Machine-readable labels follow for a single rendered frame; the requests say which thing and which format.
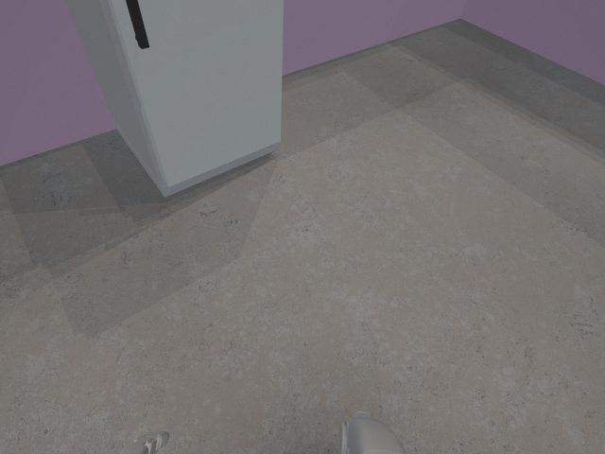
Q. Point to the handle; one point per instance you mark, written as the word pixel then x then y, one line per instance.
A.
pixel 138 24

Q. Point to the robot left hand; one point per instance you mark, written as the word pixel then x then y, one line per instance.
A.
pixel 147 443

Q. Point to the fridge door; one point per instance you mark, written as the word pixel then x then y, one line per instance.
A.
pixel 210 83

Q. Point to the right robot thigh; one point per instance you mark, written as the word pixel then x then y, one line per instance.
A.
pixel 364 435

